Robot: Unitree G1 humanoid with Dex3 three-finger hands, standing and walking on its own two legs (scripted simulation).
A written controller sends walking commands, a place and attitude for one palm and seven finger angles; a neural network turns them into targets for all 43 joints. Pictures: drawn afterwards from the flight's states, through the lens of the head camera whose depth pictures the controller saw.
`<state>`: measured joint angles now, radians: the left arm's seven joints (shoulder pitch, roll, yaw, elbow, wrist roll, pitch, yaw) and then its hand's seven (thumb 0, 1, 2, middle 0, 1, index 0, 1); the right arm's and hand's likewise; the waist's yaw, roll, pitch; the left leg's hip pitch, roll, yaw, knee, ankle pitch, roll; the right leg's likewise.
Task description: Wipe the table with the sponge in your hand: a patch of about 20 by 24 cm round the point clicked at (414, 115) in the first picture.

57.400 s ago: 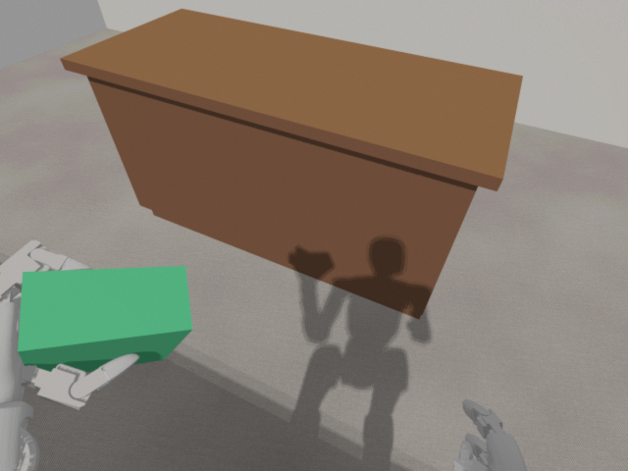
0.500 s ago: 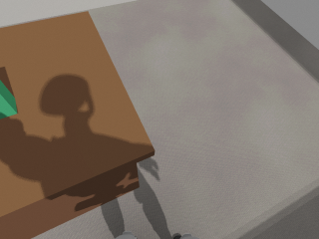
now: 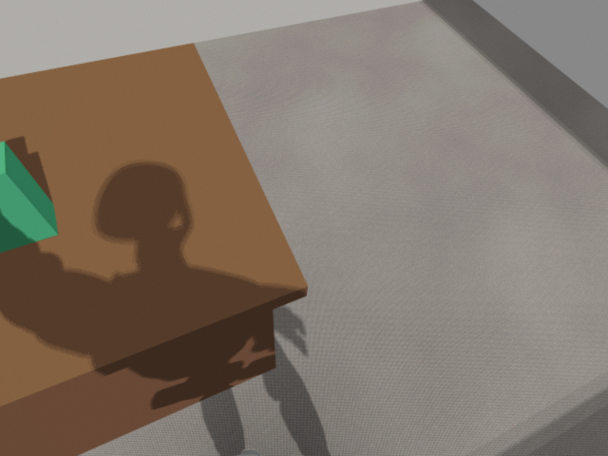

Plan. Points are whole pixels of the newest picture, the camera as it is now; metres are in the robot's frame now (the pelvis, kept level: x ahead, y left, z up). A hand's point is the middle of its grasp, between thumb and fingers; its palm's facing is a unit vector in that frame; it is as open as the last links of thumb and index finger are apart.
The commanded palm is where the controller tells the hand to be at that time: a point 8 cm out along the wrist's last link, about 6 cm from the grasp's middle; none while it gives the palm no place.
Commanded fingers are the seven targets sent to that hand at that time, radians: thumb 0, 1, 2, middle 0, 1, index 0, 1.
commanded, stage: wipe back along the first lane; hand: left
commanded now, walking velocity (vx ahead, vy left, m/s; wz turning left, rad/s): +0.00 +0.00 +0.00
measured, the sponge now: out of the picture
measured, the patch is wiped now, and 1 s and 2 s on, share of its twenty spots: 1.00 1.00 1.00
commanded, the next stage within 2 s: lift the sponge slowly off the table in 1.50 s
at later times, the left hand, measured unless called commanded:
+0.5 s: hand out of the picture +0.37 +0.41 +0.09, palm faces -0.07 +0.01 -1.00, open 10.3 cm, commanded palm +0.34 +0.39 +0.11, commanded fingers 0.00 0.10 1.30 -1.20 -1.60 -1.20 -1.60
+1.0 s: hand out of the picture +0.33 +0.39 +0.09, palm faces -0.03 +0.01 -1.00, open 10.4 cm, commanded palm +0.28 +0.37 +0.11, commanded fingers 0.00 0.10 1.30 -1.20 -1.60 -1.20 -1.60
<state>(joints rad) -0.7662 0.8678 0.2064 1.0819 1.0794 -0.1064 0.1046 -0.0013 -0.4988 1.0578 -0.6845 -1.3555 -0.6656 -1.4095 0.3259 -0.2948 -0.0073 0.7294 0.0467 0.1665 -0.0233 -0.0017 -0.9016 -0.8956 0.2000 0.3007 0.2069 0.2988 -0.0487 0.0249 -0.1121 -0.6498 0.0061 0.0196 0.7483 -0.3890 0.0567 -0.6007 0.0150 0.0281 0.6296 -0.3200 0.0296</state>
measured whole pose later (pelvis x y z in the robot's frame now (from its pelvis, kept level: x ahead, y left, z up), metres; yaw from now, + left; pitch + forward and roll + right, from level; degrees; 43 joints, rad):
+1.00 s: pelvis +0.00 -0.01 +0.01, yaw +2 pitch +10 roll -2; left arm -0.34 0.67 0.15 0.60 0.97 0.05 0.11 -0.01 -0.48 1.05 -0.66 -1.37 -0.64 -1.43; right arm 0.22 -0.29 -0.02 0.70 0.05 0.09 -0.03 0.00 -0.90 -0.90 0.20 0.30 0.20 0.30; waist 0.04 0.05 -0.10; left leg -0.44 -0.01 0.01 0.63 -0.35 0.05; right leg -0.40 0.00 0.02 0.54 -0.31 0.03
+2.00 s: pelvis +0.00 -0.02 +0.02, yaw +3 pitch +5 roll -1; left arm -0.11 0.62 0.16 0.35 0.94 0.07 0.08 -0.01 -0.49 1.05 -0.69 -1.33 -0.67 -1.39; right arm 0.17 -0.28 -0.02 0.73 0.03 0.06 -0.07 0.01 -0.90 -0.90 0.20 0.30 0.20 0.30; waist 0.06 0.06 -0.06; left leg -0.33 -0.01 -0.01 0.57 -0.32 0.04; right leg -0.29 0.00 0.01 0.50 -0.29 0.02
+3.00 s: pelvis -0.01 -0.03 +0.03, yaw +4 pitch +2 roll -1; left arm -0.29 0.70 0.13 0.45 0.94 0.01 -0.05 -0.01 -0.52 1.05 -0.73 -1.29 -0.71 -1.35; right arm 0.14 -0.29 0.01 0.74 0.04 0.06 -0.11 0.01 -0.90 -0.90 0.20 0.30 0.21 0.30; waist 0.07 0.07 0.00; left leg -0.23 -0.01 -0.02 0.45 -0.25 0.03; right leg -0.19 0.00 -0.01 0.39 -0.22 0.01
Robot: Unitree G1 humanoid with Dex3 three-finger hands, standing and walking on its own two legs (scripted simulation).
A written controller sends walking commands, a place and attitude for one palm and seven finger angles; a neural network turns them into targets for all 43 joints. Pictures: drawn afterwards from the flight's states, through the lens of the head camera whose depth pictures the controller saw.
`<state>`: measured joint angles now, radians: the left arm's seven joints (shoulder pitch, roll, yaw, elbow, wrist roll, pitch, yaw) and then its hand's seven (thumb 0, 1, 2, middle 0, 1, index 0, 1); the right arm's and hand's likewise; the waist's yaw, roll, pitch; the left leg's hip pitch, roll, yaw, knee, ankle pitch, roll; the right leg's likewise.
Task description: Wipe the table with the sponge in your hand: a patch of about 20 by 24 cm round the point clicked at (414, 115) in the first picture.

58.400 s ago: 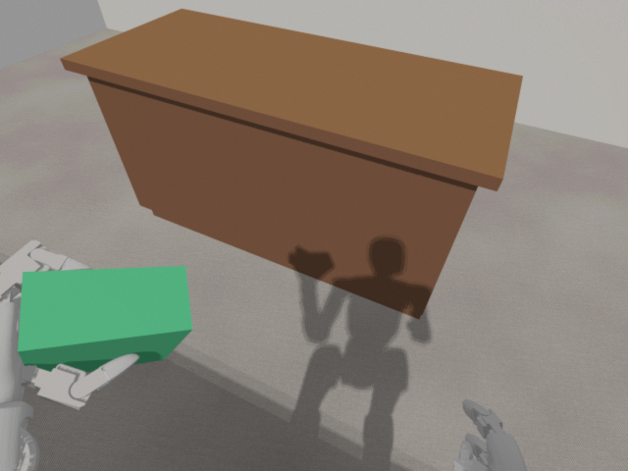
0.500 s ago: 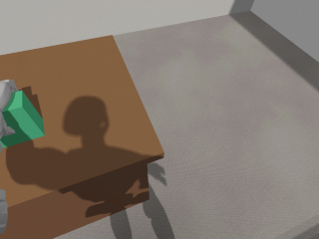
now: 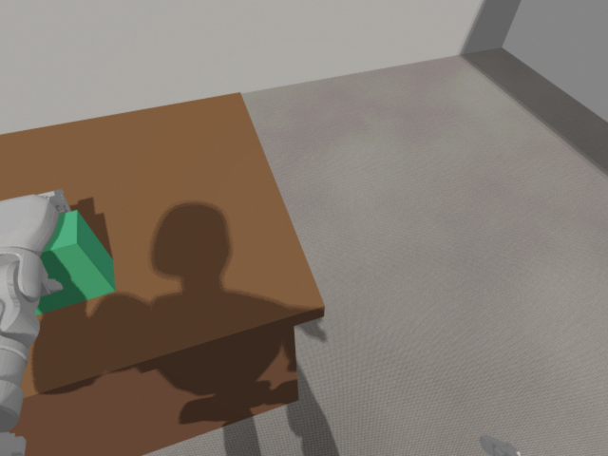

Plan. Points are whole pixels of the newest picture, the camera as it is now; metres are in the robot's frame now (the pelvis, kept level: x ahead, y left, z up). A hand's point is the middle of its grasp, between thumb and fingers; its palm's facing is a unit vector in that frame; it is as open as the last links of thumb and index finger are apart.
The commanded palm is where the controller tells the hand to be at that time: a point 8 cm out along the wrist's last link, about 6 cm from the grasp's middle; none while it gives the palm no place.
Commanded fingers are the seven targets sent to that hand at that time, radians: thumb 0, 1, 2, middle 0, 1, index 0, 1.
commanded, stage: wipe back along the first lane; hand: left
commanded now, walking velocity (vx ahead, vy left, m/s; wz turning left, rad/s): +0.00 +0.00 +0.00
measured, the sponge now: (53, 275) +0.33 +0.40 +0.02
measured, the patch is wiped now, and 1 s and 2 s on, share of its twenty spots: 1.00 1.00 1.00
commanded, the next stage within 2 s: lift the sponge slowly off the table in 0.50 s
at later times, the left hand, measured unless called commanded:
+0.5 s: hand (38, 279) +0.29 +0.37 +0.08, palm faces -0.04 +0.02 -1.00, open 10.4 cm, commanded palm +0.25 +0.35 +0.10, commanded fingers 0.00 0.10 1.30 -1.20 -1.60 -1.20 -1.60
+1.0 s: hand (30, 291) +0.27 +0.36 +0.08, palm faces -0.03 +0.01 -1.00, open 10.3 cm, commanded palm +0.25 +0.36 +0.12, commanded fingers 0.00 0.10 1.30 -1.20 -1.60 -1.20 -1.60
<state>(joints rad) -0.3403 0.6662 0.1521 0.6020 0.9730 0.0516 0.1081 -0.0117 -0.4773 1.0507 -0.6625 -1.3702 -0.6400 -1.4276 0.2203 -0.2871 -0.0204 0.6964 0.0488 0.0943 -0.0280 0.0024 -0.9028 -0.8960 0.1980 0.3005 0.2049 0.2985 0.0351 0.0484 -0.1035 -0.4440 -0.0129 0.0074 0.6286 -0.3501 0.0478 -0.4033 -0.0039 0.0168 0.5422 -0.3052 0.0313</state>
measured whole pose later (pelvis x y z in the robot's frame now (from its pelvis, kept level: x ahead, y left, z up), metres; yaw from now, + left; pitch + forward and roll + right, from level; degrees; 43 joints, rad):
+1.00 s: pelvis +0.00 -0.01 +0.01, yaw +1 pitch +5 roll -1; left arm -0.11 0.62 0.16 0.35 0.94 0.07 0.08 -0.01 -0.49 1.05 -0.69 -1.33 -0.67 -1.39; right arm 0.17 -0.28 -0.02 0.73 0.03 0.06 -0.07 0.01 -0.90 -0.90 0.20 0.30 0.20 0.30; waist 0.06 0.06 -0.06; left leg -0.33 -0.01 -0.01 0.57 -0.32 0.04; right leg -0.29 0.00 0.01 0.50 -0.29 0.02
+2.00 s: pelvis -0.02 -0.02 +0.01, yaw +2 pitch +2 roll -1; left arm -0.29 0.70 0.13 0.45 0.94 0.01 -0.05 -0.01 -0.52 1.05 -0.73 -1.29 -0.71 -1.35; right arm 0.14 -0.29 0.01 0.74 0.04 0.06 -0.11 0.01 -0.90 -0.90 0.20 0.30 0.21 0.30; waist 0.07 0.07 0.00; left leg -0.23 -0.01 -0.02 0.45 -0.25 0.03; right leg -0.19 0.00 -0.01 0.39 -0.22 0.01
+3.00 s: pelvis -0.02 -0.02 +0.02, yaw +2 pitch -1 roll -1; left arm -0.16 0.70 0.13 0.12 0.86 0.12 -0.17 0.00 -0.51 1.05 -0.73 -1.29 -0.71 -1.35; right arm 0.13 -0.30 0.02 0.69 0.05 0.09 -0.07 0.01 -0.90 -0.90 0.20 0.30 0.20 0.30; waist 0.09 0.10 0.00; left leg -0.18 -0.02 -0.02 0.43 -0.24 0.03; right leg -0.14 -0.01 -0.01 0.37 -0.22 0.02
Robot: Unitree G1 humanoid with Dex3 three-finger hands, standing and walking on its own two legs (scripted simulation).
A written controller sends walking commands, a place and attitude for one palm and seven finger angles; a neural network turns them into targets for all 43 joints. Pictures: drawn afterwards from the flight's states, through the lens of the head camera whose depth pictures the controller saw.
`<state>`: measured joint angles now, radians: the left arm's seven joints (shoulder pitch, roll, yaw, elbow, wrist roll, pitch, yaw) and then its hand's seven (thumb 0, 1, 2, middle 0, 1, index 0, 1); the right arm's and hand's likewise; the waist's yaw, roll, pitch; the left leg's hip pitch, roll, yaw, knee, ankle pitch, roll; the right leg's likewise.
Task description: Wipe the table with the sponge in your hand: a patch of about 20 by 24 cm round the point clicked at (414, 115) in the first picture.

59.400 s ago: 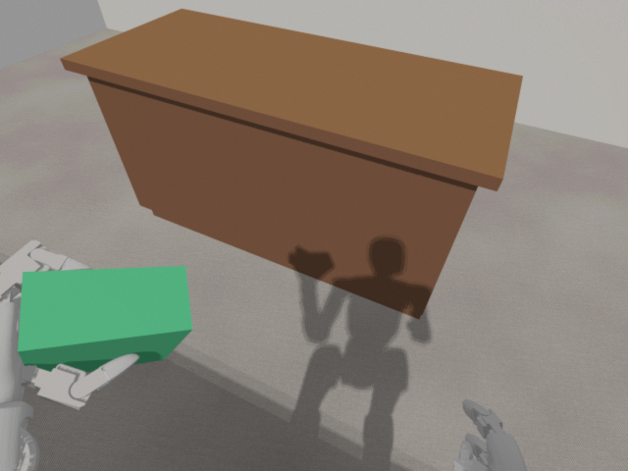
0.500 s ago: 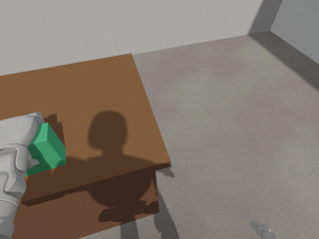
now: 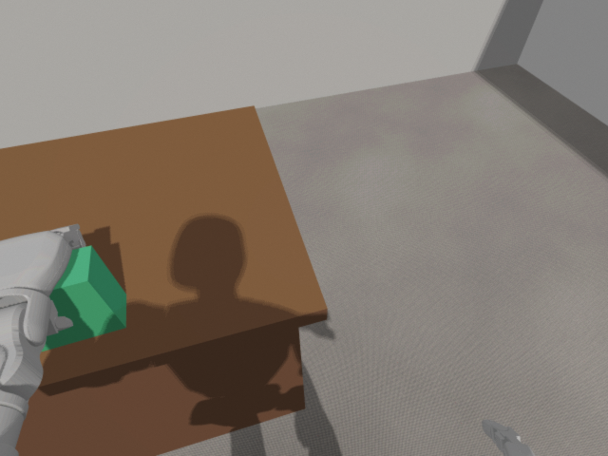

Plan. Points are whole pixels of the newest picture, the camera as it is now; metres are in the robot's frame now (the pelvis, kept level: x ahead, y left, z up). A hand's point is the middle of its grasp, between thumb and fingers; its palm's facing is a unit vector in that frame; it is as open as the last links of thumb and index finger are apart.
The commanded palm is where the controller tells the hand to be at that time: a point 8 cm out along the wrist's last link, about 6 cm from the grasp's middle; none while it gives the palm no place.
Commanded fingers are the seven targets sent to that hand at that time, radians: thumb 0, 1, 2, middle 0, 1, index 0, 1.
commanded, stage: lift the sponge slowly off the table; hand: left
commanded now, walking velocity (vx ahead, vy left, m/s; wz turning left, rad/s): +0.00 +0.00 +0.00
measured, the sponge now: (65, 309) +0.28 +0.38 +0.02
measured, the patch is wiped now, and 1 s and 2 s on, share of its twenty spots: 1.00 1.00 1.00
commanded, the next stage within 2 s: bring the sponge back beside the body in 1.70 s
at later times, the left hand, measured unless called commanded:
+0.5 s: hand (42, 278) +0.28 +0.37 +0.09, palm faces -0.05 +0.03 -1.00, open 10.3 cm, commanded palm +0.26 +0.36 +0.15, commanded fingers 0.00 0.10 1.30 -1.20 -1.60 -1.20 -1.60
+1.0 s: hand (29, 260) +0.29 +0.37 +0.12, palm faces -0.07 +0.03 -1.00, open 10.3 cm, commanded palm +0.27 +0.37 +0.19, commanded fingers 0.00 0.10 1.30 -1.20 -1.60 -1.20 -1.60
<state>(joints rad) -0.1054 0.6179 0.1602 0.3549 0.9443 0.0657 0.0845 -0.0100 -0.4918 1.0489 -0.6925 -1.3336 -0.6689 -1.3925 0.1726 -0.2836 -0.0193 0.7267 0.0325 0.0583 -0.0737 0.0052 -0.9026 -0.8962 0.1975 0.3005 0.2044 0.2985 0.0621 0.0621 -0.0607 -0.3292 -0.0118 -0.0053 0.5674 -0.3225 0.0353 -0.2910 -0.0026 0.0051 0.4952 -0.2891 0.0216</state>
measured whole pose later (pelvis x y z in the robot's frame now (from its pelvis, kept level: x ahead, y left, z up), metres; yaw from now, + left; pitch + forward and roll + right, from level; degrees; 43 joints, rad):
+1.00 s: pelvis -0.01 -0.01 +0.01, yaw +1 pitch +2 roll -1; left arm -0.29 0.70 0.13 0.45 0.94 0.01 -0.05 -0.01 -0.52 1.05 -0.73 -1.29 -0.71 -1.35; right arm 0.14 -0.29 0.01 0.74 0.04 0.06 -0.11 0.01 -0.90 -0.90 0.20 0.30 0.21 0.30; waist 0.07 0.07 0.00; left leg -0.23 -0.01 -0.02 0.45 -0.25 0.03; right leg -0.19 0.00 -0.01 0.39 -0.22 0.01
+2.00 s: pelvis -0.02 +0.00 +0.01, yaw +1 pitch -1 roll -1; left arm -0.16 0.70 0.13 0.12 0.86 0.12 -0.17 0.00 -0.51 1.05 -0.73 -1.29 -0.71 -1.35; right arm 0.13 -0.30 0.02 0.69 0.05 0.09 -0.07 0.01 -0.90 -0.90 0.20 0.30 0.20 0.30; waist 0.09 0.10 0.00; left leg -0.18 -0.02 -0.02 0.43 -0.24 0.03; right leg -0.14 -0.01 -0.01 0.37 -0.22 0.02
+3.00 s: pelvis -0.02 -0.03 +0.01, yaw +0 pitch -6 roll +0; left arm 0.30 0.57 0.02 -0.38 0.84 0.31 -0.08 0.00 -0.52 1.05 -0.73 -1.29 -0.71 -1.34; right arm 0.03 -0.26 0.05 0.67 0.03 0.06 -0.08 0.01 -0.90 -0.90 0.20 0.30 0.20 0.30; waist 0.14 0.12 0.00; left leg -0.09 0.00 -0.02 0.42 -0.24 0.00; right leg -0.07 0.01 0.00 0.40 -0.23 -0.01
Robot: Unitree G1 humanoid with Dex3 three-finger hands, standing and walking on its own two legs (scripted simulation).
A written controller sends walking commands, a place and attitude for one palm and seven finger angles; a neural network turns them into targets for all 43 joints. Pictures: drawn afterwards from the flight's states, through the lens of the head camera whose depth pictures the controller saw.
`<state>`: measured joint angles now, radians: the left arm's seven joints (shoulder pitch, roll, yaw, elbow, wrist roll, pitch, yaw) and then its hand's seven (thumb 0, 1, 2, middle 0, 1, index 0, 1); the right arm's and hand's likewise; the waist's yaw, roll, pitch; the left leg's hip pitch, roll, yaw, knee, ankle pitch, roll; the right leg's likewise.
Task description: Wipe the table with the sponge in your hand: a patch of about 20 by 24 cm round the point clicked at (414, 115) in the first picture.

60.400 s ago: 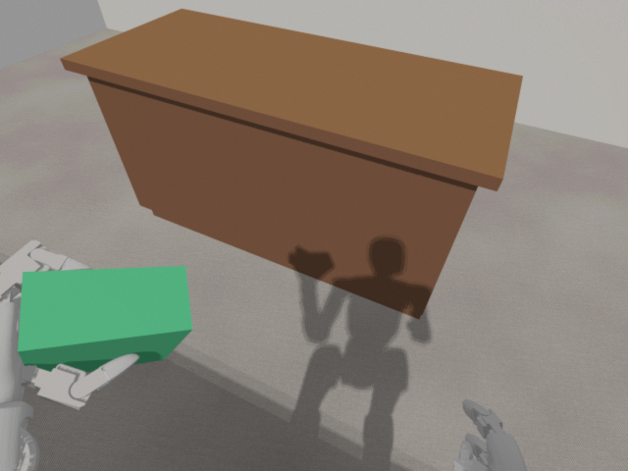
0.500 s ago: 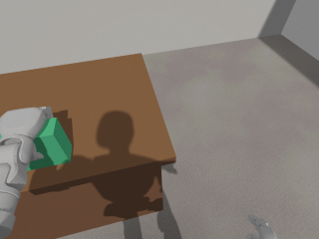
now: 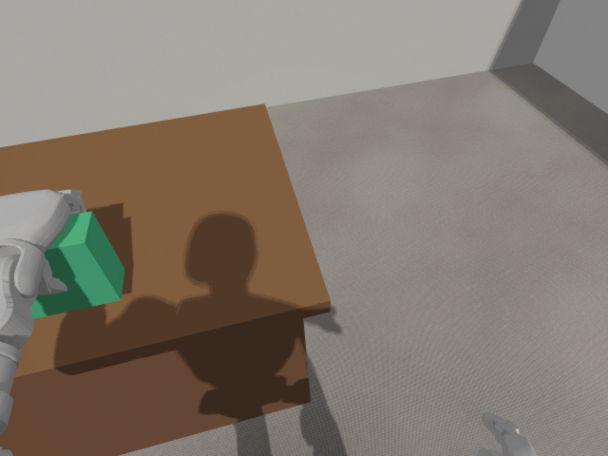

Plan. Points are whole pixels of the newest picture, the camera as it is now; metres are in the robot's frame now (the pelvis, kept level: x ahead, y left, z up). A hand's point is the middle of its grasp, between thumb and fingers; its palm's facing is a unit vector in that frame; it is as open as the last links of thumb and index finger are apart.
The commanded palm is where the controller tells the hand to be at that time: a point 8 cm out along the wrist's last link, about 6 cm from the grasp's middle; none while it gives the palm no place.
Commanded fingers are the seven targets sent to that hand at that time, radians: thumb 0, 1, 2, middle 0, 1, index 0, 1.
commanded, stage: lift the sponge slowly off the table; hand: left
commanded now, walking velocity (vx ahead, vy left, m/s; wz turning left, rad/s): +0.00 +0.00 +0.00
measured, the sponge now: (61, 276) +0.30 +0.39 +0.06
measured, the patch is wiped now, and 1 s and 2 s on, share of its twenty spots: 1.00 1.00 1.00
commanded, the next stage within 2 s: bring the sponge back beside the body in 0.70 s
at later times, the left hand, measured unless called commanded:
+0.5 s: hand (34, 231) +0.31 +0.37 +0.15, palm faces -0.03 +0.03 -1.00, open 10.3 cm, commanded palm +0.29 +0.37 +0.21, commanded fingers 0.00 0.10 1.30 -1.20 -1.60 -1.20 -1.60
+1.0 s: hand (41, 246) +0.29 +0.35 +0.15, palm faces -0.02 +0.02 -1.00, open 10.3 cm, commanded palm +0.26 +0.35 +0.22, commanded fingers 0.00 0.10 1.30 -1.20 -1.60 -1.20 -1.60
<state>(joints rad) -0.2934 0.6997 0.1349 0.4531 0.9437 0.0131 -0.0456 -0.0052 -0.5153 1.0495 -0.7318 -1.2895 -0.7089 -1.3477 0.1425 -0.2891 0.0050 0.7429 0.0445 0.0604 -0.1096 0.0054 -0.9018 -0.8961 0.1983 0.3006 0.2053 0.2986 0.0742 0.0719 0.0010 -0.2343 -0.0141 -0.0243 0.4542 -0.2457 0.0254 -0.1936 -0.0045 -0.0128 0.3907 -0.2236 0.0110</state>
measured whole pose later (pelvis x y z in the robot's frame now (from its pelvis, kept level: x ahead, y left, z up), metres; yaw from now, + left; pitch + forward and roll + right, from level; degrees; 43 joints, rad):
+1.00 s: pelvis +0.00 +0.00 +0.00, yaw +0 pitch -1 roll -1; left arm -0.16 0.70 0.13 0.12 0.86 0.12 -0.17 0.00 -0.51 1.05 -0.73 -1.29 -0.71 -1.35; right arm 0.13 -0.30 0.02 0.69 0.05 0.09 -0.07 0.01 -0.90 -0.90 0.20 0.30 0.20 0.30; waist 0.09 0.10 0.00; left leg -0.18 -0.02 -0.02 0.43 -0.24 0.03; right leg -0.14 -0.01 -0.01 0.37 -0.22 0.02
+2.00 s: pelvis -0.01 -0.02 +0.00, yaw -1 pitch -6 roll +0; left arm 0.30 0.57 0.02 -0.38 0.84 0.31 -0.08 0.00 -0.52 1.05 -0.73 -1.29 -0.71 -1.34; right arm 0.03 -0.26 0.05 0.67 0.03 0.06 -0.08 0.01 -0.90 -0.90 0.20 0.30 0.20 0.30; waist 0.14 0.12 0.00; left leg -0.09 0.00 -0.02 0.42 -0.24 0.00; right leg -0.07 0.01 0.00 0.40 -0.23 -0.01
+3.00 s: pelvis -0.05 +0.00 -0.02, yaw -2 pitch +0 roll -1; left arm 0.48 0.39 0.34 -0.50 -0.06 -0.11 0.14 -0.01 -0.53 1.06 -0.73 -1.30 -0.71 -1.35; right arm 0.23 -0.25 -0.01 0.60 0.02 0.02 -0.07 0.01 -0.90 -0.90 0.20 0.30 0.20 0.30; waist -0.02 0.04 -0.05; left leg -0.38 -0.01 -0.02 0.65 -0.28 0.01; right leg -0.35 0.02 0.01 0.58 -0.25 0.01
